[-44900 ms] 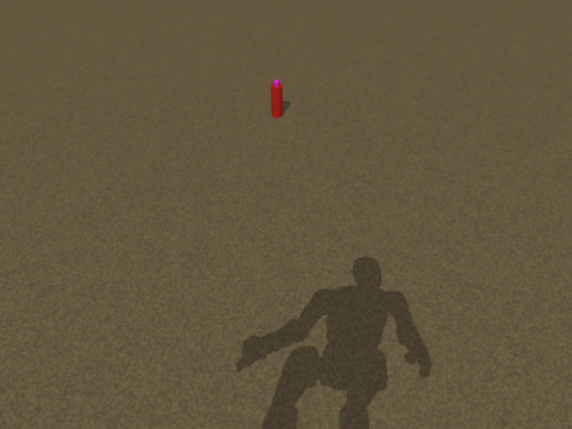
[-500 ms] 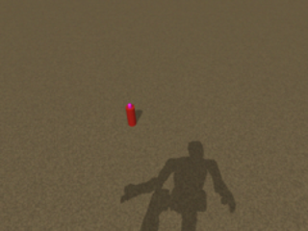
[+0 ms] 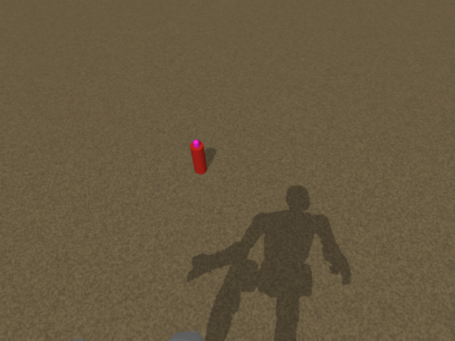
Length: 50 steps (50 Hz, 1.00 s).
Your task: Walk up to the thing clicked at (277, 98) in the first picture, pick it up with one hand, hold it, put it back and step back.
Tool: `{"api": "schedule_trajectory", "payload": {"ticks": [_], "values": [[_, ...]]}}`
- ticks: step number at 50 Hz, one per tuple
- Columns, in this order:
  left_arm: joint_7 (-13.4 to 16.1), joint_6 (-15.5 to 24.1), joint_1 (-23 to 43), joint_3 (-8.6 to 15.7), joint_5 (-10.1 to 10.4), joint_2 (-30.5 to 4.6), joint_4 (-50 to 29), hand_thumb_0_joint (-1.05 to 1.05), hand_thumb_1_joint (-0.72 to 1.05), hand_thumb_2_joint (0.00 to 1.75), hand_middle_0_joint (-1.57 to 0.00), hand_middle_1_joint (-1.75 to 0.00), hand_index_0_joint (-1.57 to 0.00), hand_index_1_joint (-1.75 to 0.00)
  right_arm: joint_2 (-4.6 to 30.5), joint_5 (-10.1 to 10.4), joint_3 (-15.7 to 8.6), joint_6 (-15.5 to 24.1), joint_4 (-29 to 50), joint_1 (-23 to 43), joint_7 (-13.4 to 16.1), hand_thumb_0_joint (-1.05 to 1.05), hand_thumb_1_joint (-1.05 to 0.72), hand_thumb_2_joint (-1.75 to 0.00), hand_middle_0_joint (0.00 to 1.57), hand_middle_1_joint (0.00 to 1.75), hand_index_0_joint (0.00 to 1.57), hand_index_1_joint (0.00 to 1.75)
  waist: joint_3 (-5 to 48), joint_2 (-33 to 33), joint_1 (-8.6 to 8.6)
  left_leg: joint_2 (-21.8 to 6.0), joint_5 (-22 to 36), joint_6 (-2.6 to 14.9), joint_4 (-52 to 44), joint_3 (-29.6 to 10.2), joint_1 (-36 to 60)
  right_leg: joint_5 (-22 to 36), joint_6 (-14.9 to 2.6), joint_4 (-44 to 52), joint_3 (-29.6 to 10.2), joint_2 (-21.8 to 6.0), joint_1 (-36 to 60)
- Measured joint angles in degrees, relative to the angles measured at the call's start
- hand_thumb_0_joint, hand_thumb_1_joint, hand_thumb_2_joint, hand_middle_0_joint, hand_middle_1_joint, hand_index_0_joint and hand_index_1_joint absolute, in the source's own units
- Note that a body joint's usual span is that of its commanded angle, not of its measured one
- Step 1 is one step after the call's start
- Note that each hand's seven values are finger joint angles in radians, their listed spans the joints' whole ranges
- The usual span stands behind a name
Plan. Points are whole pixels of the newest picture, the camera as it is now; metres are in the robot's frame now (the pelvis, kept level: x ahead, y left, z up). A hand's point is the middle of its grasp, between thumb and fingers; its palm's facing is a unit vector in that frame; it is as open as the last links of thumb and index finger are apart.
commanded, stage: step back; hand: left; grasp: from the side
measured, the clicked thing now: (198, 155) +1.00 +0.25 -0.64
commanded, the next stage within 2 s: stand in 0.18 s
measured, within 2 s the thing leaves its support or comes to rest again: neither
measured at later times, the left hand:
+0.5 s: hand out of the picture +0.09 +0.27 -0.13, palm faces -0.04 -0.94 -0.33, open 7.4 cm
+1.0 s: hand out of the picture +0.07 +0.26 -0.13, palm faces -0.05 -0.94 -0.34, open 7.4 cm
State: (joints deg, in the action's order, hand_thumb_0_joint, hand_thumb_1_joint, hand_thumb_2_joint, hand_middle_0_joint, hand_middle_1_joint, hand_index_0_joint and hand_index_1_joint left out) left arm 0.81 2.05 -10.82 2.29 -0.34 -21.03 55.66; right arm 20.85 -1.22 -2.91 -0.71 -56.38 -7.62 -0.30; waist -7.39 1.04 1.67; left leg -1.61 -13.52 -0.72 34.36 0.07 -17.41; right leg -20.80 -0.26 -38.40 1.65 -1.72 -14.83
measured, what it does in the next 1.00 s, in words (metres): stands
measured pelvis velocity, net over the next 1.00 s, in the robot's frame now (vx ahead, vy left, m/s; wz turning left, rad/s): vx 0.01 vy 0.01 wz -0.02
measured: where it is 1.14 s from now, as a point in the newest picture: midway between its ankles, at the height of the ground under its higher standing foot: outside the picture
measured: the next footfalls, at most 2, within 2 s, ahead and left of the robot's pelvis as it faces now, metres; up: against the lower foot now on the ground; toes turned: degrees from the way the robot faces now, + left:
none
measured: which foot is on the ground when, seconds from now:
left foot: down 0.00-1.00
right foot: down 0.00-1.00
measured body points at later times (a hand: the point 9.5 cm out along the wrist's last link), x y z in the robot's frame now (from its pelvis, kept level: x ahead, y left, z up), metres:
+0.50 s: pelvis +0.01 +0.02 +0.02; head +0.01 +0.02 +0.47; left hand +0.10 +0.32 -0.11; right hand +0.11 -0.28 -0.10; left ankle +0.05 +0.14 -0.72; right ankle +0.00 -0.12 -0.72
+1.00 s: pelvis +0.01 +0.01 +0.02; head +0.02 +0.01 +0.47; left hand +0.08 +0.31 -0.11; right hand +0.07 -0.29 -0.11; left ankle +0.05 +0.14 -0.72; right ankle +0.00 -0.12 -0.72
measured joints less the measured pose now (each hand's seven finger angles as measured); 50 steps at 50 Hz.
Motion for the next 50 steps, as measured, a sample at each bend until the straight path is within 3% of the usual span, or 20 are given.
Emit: {"api": "schedule_trajectory", "payload": {"ticks": [3,8,19,33,50], "values": [[0.29,-0.84,1.16,-0.17,0.57,-0.71,0.14,0.01,0.90,0.90,-0.21,-0.30,-0.20,-0.30,-1.34,0.05,0.77,-0.36,-0.78,1.10,-0.19,0.01,-0.91,-0.90,0.20,0.30,0.20,0.30,0.57,-1.46,0.63,0.04,-1.53,-0.28,0.99,1.35,-0.33,-0.36,0.05,-0.24,-1.47,-0.09,-0.50],[-0.09,-0.56,1.86,-0.37,0.12,-0.99,2.13,0.01,0.90,0.90,-0.21,-0.30,-0.20,-0.30,-2.41,0.24,1.69,-0.89,-2.26,3.44,-0.44,0.01,-0.91,-0.90,0.20,0.30,0.20,0.30,2.31,-0.91,0.08,-1.67,-2.58,-0.34,1.75,1.40,-0.34,1.66,0.77,3.33,-1.60,1.58,1.14],[-1.36,-0.67,4.09,-2.39,0.31,0.57,7.09,0.01,0.90,0.90,-0.21,-0.30,-0.20,-0.30,-1.69,0.80,2.55,1.76,-5.96,4.08,-0.93,0.01,-0.91,-0.90,0.20,0.30,0.20,0.30,4.05,-1.22,-0.86,-0.17,2.17,0.26,-8.56,1.89,5.86,6.26,1.80,13.41,-1.68,0.23,7.28],[-1.60,-0.72,4.52,-2.44,-0.10,0.75,10.06,0.01,0.90,0.90,-0.21,-0.30,-0.20,-0.30,-1.08,0.86,2.35,1.42,-8.85,2.82,-0.91,0.01,-0.91,-0.90,0.20,0.30,0.20,0.30,4.49,-1.02,-1.65,-0.13,5.85,-0.10,-14.61,1.65,8.36,9.43,1.58,18.64,-1.32,0.32,9.46],[-1.59,-0.92,3.44,-2.37,-0.03,0.75,10.62,0.01,0.90,0.90,-0.21,-0.30,-0.20,-0.30,-1.10,0.80,2.76,1.15,-9.76,1.52,-0.92,0.01,-0.91,-0.90,0.20,0.30,0.20,0.30,4.51,-0.44,-1.86,-0.52,6.15,-0.61,-15.40,1.25,7.94,9.43,1.07,19.12,-0.93,0.75,9.01]]}}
